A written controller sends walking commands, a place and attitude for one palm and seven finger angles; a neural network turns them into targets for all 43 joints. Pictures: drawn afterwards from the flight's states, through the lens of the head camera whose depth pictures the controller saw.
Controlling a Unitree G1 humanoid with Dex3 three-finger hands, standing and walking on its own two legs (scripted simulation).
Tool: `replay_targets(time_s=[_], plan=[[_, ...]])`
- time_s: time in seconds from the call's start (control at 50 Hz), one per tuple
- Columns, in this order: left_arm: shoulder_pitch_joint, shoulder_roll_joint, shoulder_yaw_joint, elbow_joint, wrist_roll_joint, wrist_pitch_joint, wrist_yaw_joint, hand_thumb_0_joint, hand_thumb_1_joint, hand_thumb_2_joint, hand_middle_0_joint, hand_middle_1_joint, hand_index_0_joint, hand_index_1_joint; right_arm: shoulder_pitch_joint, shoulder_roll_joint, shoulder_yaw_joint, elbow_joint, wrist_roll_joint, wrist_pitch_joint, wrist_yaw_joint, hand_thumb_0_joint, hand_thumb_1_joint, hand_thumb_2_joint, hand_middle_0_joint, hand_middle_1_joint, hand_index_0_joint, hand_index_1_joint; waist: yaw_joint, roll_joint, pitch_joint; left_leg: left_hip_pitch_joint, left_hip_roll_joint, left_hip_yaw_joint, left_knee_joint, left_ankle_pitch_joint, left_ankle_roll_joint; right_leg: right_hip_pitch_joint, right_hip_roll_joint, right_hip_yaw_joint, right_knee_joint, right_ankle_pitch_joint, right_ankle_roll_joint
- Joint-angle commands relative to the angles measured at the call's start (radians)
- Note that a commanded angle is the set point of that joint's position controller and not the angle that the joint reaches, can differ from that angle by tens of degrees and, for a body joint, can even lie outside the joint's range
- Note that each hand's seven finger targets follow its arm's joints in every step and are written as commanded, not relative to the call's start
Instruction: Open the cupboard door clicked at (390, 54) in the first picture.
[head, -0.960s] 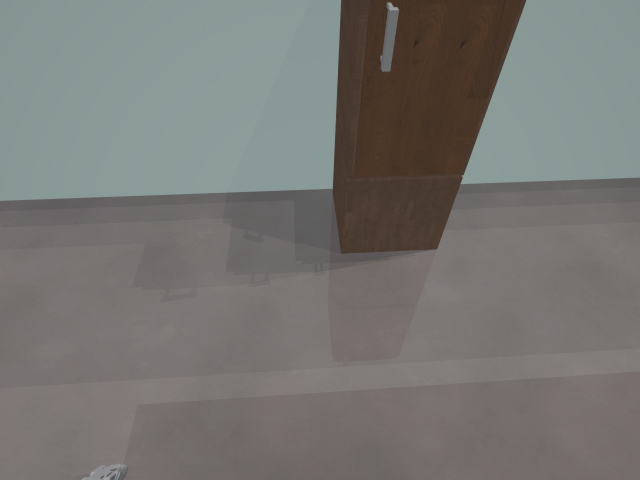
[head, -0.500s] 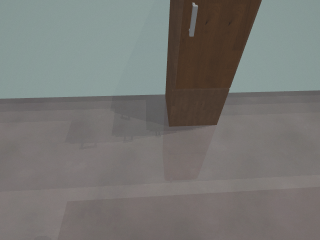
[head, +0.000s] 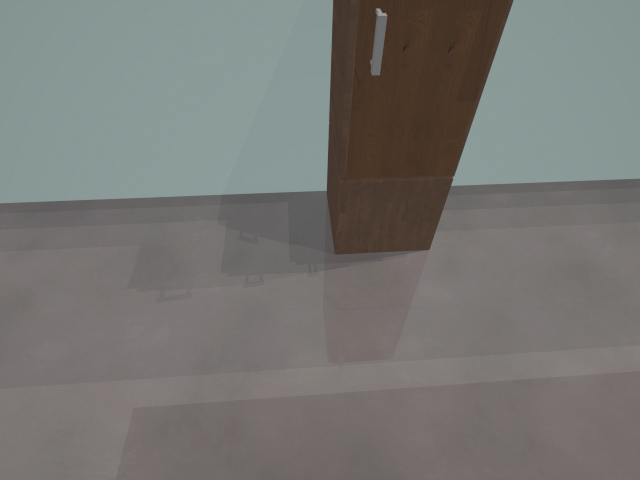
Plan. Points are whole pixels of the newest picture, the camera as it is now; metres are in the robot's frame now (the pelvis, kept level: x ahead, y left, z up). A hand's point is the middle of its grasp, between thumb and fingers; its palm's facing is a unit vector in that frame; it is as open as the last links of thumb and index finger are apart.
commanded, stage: look at it before walking up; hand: left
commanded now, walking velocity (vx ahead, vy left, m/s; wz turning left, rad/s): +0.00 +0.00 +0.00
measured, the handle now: (376, 42) +1.07 -0.08 +0.10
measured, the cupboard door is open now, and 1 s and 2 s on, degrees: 0 0 0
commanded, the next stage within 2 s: walk to a spot facing it in 0.48 s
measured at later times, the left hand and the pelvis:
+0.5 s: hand out of the picture +0.07 +0.25 -0.16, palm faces -0.04 -0.94 -0.34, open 7.4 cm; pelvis +0.00 +0.00 +0.00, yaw +0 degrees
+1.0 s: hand out of the picture +0.06 +0.18 -0.19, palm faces -0.16 -0.95 -0.27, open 7.4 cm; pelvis -0.02 -0.02 -0.03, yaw -11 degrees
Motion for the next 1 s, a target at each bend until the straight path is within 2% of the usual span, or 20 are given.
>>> replay_targets(time_s=[0.0,0.14,0.28,0.38,0.5,0.58,0.6,0.66,0.72,0.76,0.8,0.82,0.84,0.86,0.88,0.9,0.92,0.94,0.96,0.98], plan=[[-0.041,0.207,0.043,-0.065,-0.005,-0.017,0.011,0.000,0.900,0.900,-0.200,-0.300,-0.200,-0.300,-0.055,-0.206,-0.045,-0.063,0.000,-0.023,-0.013,0.000,-0.900,-0.900,0.200,0.300,0.200,0.300,0.004,-0.004,-0.042,0.004,0.113,-0.097,-0.075,0.110,0.032,-0.010,-0.108,0.099,-0.080,0.100,-0.032],[-0.034,0.208,0.044,-0.064,-0.004,-0.020,0.012,0.000,0.900,0.900,-0.200,-0.300,-0.200,-0.300,-0.055,-0.204,-0.044,-0.065,0.001,-0.025,-0.014,0.000,-0.900,-0.900,0.200,0.300,0.200,0.300,0.005,0.000,-0.058,0.016,0.116,-0.094,-0.071,0.146,0.033,0.004,-0.111,0.098,-0.076,0.146,-0.033],[-0.029,0.208,0.043,-0.060,-0.004,-0.020,0.011,0.000,0.900,0.900,-0.200,-0.300,-0.200,-0.300,-0.058,-0.204,-0.044,-0.063,0.002,-0.022,-0.014,0.000,-0.900,-0.900,0.200,0.300,0.200,0.300,0.004,-0.006,-0.046,0.017,0.114,-0.093,-0.077,0.112,0.031,-0.007,-0.111,0.102,-0.092,0.112,-0.032],[-0.026,0.211,0.043,-0.059,-0.005,-0.022,0.012,0.000,0.900,0.900,-0.200,-0.300,-0.200,-0.300,-0.056,-0.206,-0.044,-0.062,0.002,-0.024,-0.014,0.000,-0.900,-0.900,0.200,0.300,0.200,0.300,0.003,-0.002,-0.073,0.036,0.117,-0.093,-0.068,0.164,0.031,0.016,-0.113,0.097,-0.084,0.173,-0.033],[-0.028,0.210,0.043,-0.054,-0.005,-0.020,0.011,0.000,0.900,0.900,-0.200,-0.300,-0.200,-0.300,-0.062,-0.209,-0.042,-0.060,0.002,-0.021,-0.014,0.000,-0.900,-0.900,0.200,0.300,0.200,0.300,0.003,-0.003,-0.046,0.025,0.117,-0.092,-0.080,0.130,0.029,0.002,-0.111,0.099,-0.095,0.137,-0.031],[-0.030,0.212,0.046,-0.058,-0.004,-0.019,0.010,0.000,0.900,0.900,-0.200,-0.300,-0.200,-0.300,-0.057,-0.211,-0.045,-0.059,0.002,-0.024,-0.016,0.000,-0.900,-0.900,0.200,0.300,0.200,0.300,0.003,-0.002,-0.059,0.038,0.121,-0.087,-0.075,0.147,0.029,0.004,-0.107,0.105,-0.087,0.162,-0.034],[-0.029,0.204,0.047,-0.064,-0.004,-0.013,0.010,0.000,0.900,0.900,-0.200,-0.300,-0.200,-0.300,-0.050,-0.204,-0.046,-0.062,0.001,-0.022,-0.018,0.000,-0.900,-0.900,0.200,0.300,0.200,0.300,0.002,0.002,-0.052,0.045,0.126,-0.073,-0.060,0.157,0.028,-0.011,-0.105,0.109,-0.074,0.190,-0.034],[0.034,0.101,0.036,-0.072,-0.003,0.021,0.015,0.000,0.900,0.900,-0.200,-0.300,-0.200,-0.300,0.018,-0.090,-0.035,-0.071,-0.001,0.000,-0.025,0.000,-0.900,-0.900,0.200,0.300,0.200,0.300,-0.002,-0.004,-0.055,0.039,0.133,-0.020,0.007,0.172,0.009,-0.060,-0.096,0.121,-0.001,0.261,-0.022],[0.060,0.101,0.050,-0.113,0.001,0.037,0.011,0.000,0.900,0.900,-0.200,-0.300,-0.200,-0.300,0.034,-0.103,-0.057,-0.113,-0.002,0.015,-0.032,0.000,-0.900,-0.900,0.200,0.300,0.200,0.300,-0.004,0.004,-0.048,0.026,0.155,-0.010,0.051,0.146,0.019,-0.129,-0.072,0.136,0.073,0.269,-0.026],[0.063,0.094,0.059,-0.144,0.004,0.044,0.006,0.000,0.900,0.900,-0.200,-0.300,-0.200,-0.300,0.032,-0.109,-0.070,-0.145,-0.003,0.020,-0.034,0.000,-0.900,-0.900,0.200,0.300,0.200,0.300,-0.004,0.030,-0.038,0.000,0.182,-0.023,0.053,0.102,0.035,-0.173,-0.047,0.131,0.134,0.229,-0.023],[0.077,0.076,0.064,-0.167,0.004,0.050,0.000,0.000,0.900,0.900,-0.200,-0.300,-0.200,-0.300,0.019,-0.120,-0.082,-0.171,-0.005,0.021,-0.035,0.000,-0.900,-0.900,0.200,0.300,0.200,0.300,0.002,0.085,-0.027,-0.032,0.237,-0.056,0.025,0.059,0.065,-0.217,-0.009,0.098,0.241,0.146,-0.013],[0.086,0.060,0.067,-0.175,0.004,0.053,-0.003,0.000,0.900,0.900,-0.200,-0.300,-0.200,-0.300,0.013,-0.126,-0.089,-0.183,-0.005,0.019,-0.034,0.000,-0.900,-0.900,0.200,0.300,0.200,0.300,0.007,0.145,-0.027,-0.058,0.289,-0.087,-0.003,0.075,0.097,-0.223,0.010,0.061,0.340,0.034,-0.005],[0.102,0.043,0.072,-0.187,0.004,0.057,-0.006,0.000,0.900,0.900,-0.200,-0.300,-0.200,-0.300,-0.002,-0.125,-0.093,-0.194,-0.006,0.015,-0.032,0.000,-0.900,-0.900,0.200,0.300,0.200,0.300,0.018,0.194,-0.033,-0.068,0.342,-0.103,-0.022,0.142,0.138,-0.233,0.018,0.012,0.443,-0.165,0.009],[0.110,0.034,0.077,-0.195,0.003,0.059,-0.008,0.000,0.900,0.900,-0.200,-0.300,-0.200,-0.300,-0.015,-0.121,-0.095,-0.207,-0.007,0.013,-0.032,0.000,-0.900,-0.900,0.200,0.300,0.200,0.300,0.021,0.212,-0.035,-0.090,0.378,-0.099,-0.017,0.194,0.166,-0.222,-0.009,0.000,0.494,-0.263,0.012],[0.132,0.025,0.083,-0.202,0.003,0.057,-0.011,0.000,0.900,0.900,-0.200,-0.300,-0.200,-0.300,-0.034,-0.113,-0.097,-0.219,-0.011,0.012,-0.034,0.000,-0.900,-0.900,0.200,0.300,0.200,0.300,0.039,0.183,-0.028,-0.119,0.375,-0.064,0.035,0.246,0.157,-0.179,-0.033,0.006,0.447,-0.271,0.007],[0.182,0.017,0.088,-0.191,0.006,0.051,-0.013,0.000,0.900,0.900,-0.200,-0.300,-0.200,-0.300,-0.054,-0.111,-0.099,-0.226,-0.014,0.015,-0.033,0.000,-0.900,-0.900,0.200,0.300,0.200,0.300,0.067,0.152,-0.032,-0.150,0.339,-0.005,0.127,0.242,0.119,-0.111,-0.033,-0.011,0.345,-0.193,0.005],[0.245,0.041,0.095,-0.177,0.011,0.041,-0.013,0.000,0.900,0.900,-0.200,-0.300,-0.200,-0.300,-0.060,-0.099,-0.100,-0.234,-0.010,0.022,-0.031,0.000,-0.900,-0.900,0.200,0.300,0.200,0.300,0.097,0.029,-0.042,-0.208,0.266,0.069,0.308,0.155,0.053,-0.033,-0.045,0.016,0.163,0.012,-0.003],[0.258,0.142,0.116,-0.186,0.026,0.022,0.001,0.000,0.900,0.900,-0.200,-0.300,-0.200,-0.300,-0.017,-0.012,-0.088,-0.259,-0.003,0.031,-0.026,0.000,-0.900,-0.900,0.200,0.300,0.200,0.300,0.078,-0.349,-0.027,-0.418,0.079,0.164,0.609,-0.235,-0.044,0.022,-0.271,0.420,-0.046,0.255,-0.075],[0.280,0.156,0.110,-0.195,0.008,0.025,0.012,0.000,0.900,0.900,-0.200,-0.300,-0.200,-0.300,-0.049,-0.009,-0.084,-0.283,0.000,0.036,-0.027,0.000,-0.900,-0.900,0.200,0.300,0.200,0.300,0.090,-0.287,-0.025,-0.431,0.036,0.027,0.735,-0.385,-0.043,-0.060,-0.359,0.542,-0.123,0.325,-0.180],[0.231,0.147,0.116,-0.210,0.009,0.029,0.018,0.000,0.900,0.900,-0.200,-0.300,-0.200,-0.300,-0.061,-0.004,-0.087,-0.277,0.001,0.042,-0.028,0.000,-0.900,-0.900,0.200,0.300,0.200,0.300,0.070,-0.246,-0.011,-0.436,0.047,-0.044,0.800,-0.340,-0.035,-0.114,-0.322,0.567,-0.153,0.134,-0.190]])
